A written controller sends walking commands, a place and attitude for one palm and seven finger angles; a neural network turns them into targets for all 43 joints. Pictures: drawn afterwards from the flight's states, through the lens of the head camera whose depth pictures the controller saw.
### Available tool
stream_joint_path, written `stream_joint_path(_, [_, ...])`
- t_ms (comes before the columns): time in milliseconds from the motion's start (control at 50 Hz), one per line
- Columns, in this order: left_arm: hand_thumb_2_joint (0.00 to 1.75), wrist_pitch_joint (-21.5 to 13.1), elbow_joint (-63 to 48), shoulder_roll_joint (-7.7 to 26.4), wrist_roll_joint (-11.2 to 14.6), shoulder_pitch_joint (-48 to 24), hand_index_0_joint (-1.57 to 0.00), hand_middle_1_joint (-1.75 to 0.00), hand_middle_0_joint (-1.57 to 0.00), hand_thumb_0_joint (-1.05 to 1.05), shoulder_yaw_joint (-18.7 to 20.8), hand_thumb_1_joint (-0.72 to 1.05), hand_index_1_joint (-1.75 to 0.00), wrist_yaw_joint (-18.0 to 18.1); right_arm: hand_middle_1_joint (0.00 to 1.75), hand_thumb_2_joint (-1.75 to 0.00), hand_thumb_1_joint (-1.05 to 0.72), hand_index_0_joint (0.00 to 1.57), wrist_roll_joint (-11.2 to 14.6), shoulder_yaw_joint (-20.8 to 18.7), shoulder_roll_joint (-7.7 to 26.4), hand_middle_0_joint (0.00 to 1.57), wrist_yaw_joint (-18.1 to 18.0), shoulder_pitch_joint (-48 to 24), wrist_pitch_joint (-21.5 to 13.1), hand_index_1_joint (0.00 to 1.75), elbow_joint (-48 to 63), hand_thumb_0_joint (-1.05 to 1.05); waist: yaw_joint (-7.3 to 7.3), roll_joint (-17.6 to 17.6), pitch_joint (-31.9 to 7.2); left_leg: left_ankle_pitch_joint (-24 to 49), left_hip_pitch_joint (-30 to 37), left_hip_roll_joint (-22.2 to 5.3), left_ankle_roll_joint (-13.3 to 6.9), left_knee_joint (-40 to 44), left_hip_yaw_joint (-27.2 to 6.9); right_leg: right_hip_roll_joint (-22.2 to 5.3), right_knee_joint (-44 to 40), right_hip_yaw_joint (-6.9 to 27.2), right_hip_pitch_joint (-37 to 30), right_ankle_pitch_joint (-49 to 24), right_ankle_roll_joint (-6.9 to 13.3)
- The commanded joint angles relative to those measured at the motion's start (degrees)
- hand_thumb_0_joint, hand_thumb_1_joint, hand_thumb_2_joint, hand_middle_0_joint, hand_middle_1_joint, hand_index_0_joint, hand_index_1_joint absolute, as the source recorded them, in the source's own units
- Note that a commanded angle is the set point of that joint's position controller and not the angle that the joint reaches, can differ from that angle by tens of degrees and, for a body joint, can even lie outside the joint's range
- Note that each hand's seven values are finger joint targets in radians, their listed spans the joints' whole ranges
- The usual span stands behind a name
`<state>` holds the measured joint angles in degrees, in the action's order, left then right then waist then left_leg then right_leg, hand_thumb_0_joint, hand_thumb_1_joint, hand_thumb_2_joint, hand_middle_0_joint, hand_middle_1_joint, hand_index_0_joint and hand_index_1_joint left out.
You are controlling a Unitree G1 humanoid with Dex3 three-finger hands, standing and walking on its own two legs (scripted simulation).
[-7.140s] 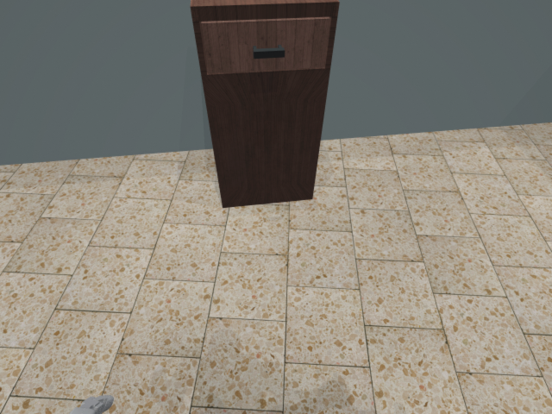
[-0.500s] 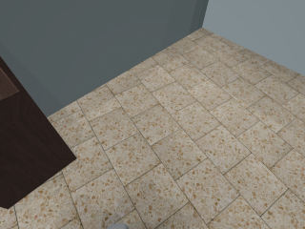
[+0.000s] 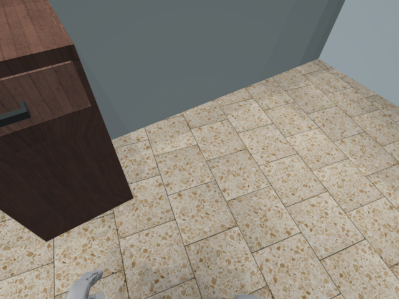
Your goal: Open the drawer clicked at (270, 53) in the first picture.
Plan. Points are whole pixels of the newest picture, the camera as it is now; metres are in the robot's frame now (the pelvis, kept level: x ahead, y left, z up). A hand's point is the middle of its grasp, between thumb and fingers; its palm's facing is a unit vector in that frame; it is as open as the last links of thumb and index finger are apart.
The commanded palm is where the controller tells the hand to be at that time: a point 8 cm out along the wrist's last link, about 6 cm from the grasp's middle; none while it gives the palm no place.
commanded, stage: turn to face it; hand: left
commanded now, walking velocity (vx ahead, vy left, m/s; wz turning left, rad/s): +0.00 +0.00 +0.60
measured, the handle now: (7, 114) +0.56 +0.54 +0.00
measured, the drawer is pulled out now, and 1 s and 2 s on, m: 0.00 0.00 0.00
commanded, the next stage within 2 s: take the last steps up to it in 0.86 s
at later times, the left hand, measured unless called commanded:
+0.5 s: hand out of the picture -0.04 +0.18 -0.16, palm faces +0.34 -0.90 -0.26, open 7.4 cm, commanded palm none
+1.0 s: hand out of the picture -0.10 +0.24 -0.17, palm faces +0.51 -0.83 -0.22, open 7.4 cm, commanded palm none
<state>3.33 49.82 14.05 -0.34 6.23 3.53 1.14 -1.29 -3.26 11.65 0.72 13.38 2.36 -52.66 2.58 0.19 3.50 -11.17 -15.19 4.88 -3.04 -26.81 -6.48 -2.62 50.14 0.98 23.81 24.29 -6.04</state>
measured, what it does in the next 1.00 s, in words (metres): steps on the spot, turning left: right foot, then left foot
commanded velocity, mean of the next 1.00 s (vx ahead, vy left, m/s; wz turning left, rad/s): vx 0.02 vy -0.01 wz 0.39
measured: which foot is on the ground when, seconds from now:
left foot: down 0.00-0.12, up 0.14-0.56, down 0.58-1.00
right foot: up 0.00-0.10, down 0.12-0.60, up 0.62-1.00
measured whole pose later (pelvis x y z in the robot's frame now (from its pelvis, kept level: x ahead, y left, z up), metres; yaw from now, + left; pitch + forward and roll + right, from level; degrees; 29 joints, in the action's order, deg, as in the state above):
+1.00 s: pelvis -0.07 +0.03 +0.00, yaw +29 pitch -2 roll -1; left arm 3.8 55.5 13.3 -0.6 11.0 3.0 1.3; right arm -1.0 -1.9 9.4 -0.5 12.8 1.1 -55.3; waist 0.3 1.7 2.5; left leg -11.7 -9.6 3.5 -4.7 -23.3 -0.1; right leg -4.4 55.9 -1.0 23.9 22.1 -5.8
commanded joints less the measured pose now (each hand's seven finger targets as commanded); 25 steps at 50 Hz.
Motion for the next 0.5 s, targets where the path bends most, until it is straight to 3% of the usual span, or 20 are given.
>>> stream_joint_path(0, [0.9, -2.18, -5.26, 4.55, 0.37, 1.16, -0.2, -0.3, -0.2, 0.0, 0.96, 0.9, -0.3, 0.6, 0.3, -0.9, -0.9, 0.2, -0.15, -3.69, 13.05, 0.2, -1.16, 0.28, -0.88, 0.3, 3.87, 0.0, -1.24, -9.43, -7.74, 22.72, 4.72, -14.92, -6.77, 3.79, -19.58, 2.05, -10.36, -0.02, -4.6, -0.74, 1.5])
stream_joint_path(40, [0.9, -2.73, -4.66, 5.5, 0.49, 3.6, -0.2, -0.3, -0.2, 0.0, 1.14, 0.9, -0.3, 0.74, 0.3, -0.9, -0.9, 0.2, 0.31, -3.69, 12.5, 0.2, -0.94, -0.67, -0.76, 0.3, 3.98, 0.0, -2.63, -8.11, -8.39, 20.48, 0.49, -12.32, -4.38, 1.48, -19.47, 2.54, -20.71, -0.58, -12.62, -7.49, 1.98])
stream_joint_path(60, [0.9, -3.16, -4.23, 6.44, 0.43, 5.78, -0.2, -0.3, -0.2, 0.0, 1.49, 0.9, -0.3, 0.92, 0.3, -0.9, -0.9, 0.2, 0.6, -3.61, 11.46, 0.2, -0.78, -0.8, -0.77, 0.3, 4.13, 0.0, -3.82, -5.52, -9.38, 14.48, -3.71, -10.14, -1.9, -1.07, -17.87, 0.42, -28.55, 0.44, -19.43, -12.62, 2.38])
stream_joint_path(80, [0.9, -3.66, -4.17, 10.42, -0.2, 7.19, -0.2, -0.3, -0.2, 0.0, 2.27, 0.9, -0.3, 1.33, 0.3, -0.9, -0.9, 0.2, 1.25, -3.16, 8.13, 0.2, -0.44, 0.66, -0.83, 0.3, 4.39, 0.0, -4.15, 5.32, -10.85, -1.5, -14.05, -5.41, 1.97, -9.55, -11.18, -10.93, -34.3, 10.39, -29.51, -11.8, 5.44])
stream_joint_path(100, [0.9, -3.57, -4.7, 13.97, -0.85, 6.71, -0.2, -0.3, -0.2, 0.0, 2.7, 0.9, -0.3, 1.52, 0.3, -0.9, -0.9, 0.2, 0.94, -2.97, 6.69, 0.2, -0.57, 0.62, -0.73, 0.3, 5.91, 0.0, -4.47, 16.01, -8.57, -21.52, -21.71, 1.38, 5.91, -23.09, 0.75, -25.11, -35.72, 22.87, -27.41, -16.3, 12.42])
stream_joint_path(120, [0.9, -3.08, -5.25, 13.24, -0.55, 5.7, -0.2, -0.3, -0.2, 0.0, 2.19, 0.9, -0.3, 1.56, 0.3, -0.9, -0.9, 0.2, 0.15, -3.74, 9.58, 0.2, -0.52, -0.14, -0.25, 0.3, 5.73, 0.0, -3.89, 9.93, -6.77, -21.78, -18.61, -1.69, 5.36, -33.3, -0.48, -26.08, -35.75, 19.54, -17.92, -15.57, 15.27])
stream_joint_path(140, [0.9, -3.41, -5.69, 9.77, -0.4, 1.77, -0.2, -0.3, -0.2, 0.0, 2.06, 0.9, -0.3, 1.8, 0.3, -0.9, -0.9, 0.2, 0.03, -4.0, 9.93, 0.2, -0.21, 0.93, 0.45, 0.3, 4.49, 0.0, -1.83, 11.35, -5.02, -18.58, -17.73, -3.65, 5.31, -37.11, -1.3, -22.73, -36.81, 15.51, -14.27, -12.34, 14.55])
stream_joint_path(180, [0.9, -3.32, -6.31, 7.45, -0.28, -2.01, -0.2, -0.3, -0.2, 0.0, 0.84, 0.9, -0.3, 1.14, 0.3, -0.9, -0.9, 0.2, -0.25, -3.9, 8.65, 0.2, 0.63, 2.39, 1.34, 0.3, 2.16, 0.0, 0.24, 7.75, -0.55, -11.46, -16.83, -4.99, 6.29, -43.36, 2.24, -16.08, -35.68, 6.47, -10.16, -11.73, 12.09])
stream_joint_path(220, [0.9, -3.66, -5.72, 6.68, -0.38, -0.34, -0.2, -0.3, -0.2, 0.0, 0.62, 0.9, -0.3, 0.9, 0.3, -0.9, -0.9, 0.2, -0.2, -3.57, 7.61, 0.2, 1.08, 2.85, 1.7, 0.3, 1.76, 0.0, -0.13, 8.79, 0.42, -8.23, -16.99, -5.4, 7.02, -45.05, 4.05, -14.16, -35.41, 1.49, -9.36, -12.54, 10.76])
stream_joint_path(280, [0.9, -3.65, -4.49, 7.19, -0.57, 2.88, -0.2, -0.3, -0.2, 0.0, 0.84, 0.9, -0.3, 1.01, 0.3, -0.9, -0.9, 0.2, -0.17, -3.34, 7.68, 0.2, 1.25, 0.97, 1.96, 0.3, 2.12, 0.0, -1.59, 9.84, 0.42, -7.73, -17.6, -6.48, 7.84, -42.1, 5.16, -14.82, -35.76, -0.06, -12.07, -10.64, 10.92])
stream_joint_path(340, [0.9, -3.5, -2.98, 8.24, -0.9, 6.45, -0.2, -0.3, -0.2, 0.0, 1.26, 0.9, -0.3, 0.94, 0.3, -0.9, -0.9, 0.2, 0.07, -3.04, 7.48, 0.2, 1.28, -2.99, 1.9, 0.3, 2.9, 0.0, -3.52, 9.78, 0.3, -10.34, -16.92, -7.16, 8.08, -35.9, 6.53, -16.59, -34.89, -0.95, -14.95, -13.15, 11.88])
stream_joint_path(440, [0.9, -3.19, -1.28, 10.51, -1.5, 9.62, -0.2, -0.3, -0.2, 0.0, 1.94, 0.9, -0.3, 0.69, 0.3, -0.9, -0.9, 0.2, 0.62, -1.78, 6.34, 0.2, 1.17, -6.64, 0.88, 0.3, 3.94, 0.0, -5.33, 12.29, -3.19, -15.18, -10.85, -6.77, 7.34, -21.27, 10.27, -18.58, -29.93, -3.62, -18.64, -26.08, 13.12])
stream_joint_path(480, [0.9, -3.02, -0.68, 11.31, -1.65, 10.02, -0.2, -0.3, -0.2, 0.0, 2.37, 0.9, -0.3, 0.65, 0.3, -0.9, -0.9, 0.2, 0.84, -1.42, 5.84, 0.2, 0.89, -5.97, 0.28, 0.3, 4.03, 0.0, -5.31, 13.29, -4.87, -15.46, -6.94, -6.02, 6.56, -15.74, 11.6, -19.13, -26.96, -4.49, -18.56, -31.4, 12.97])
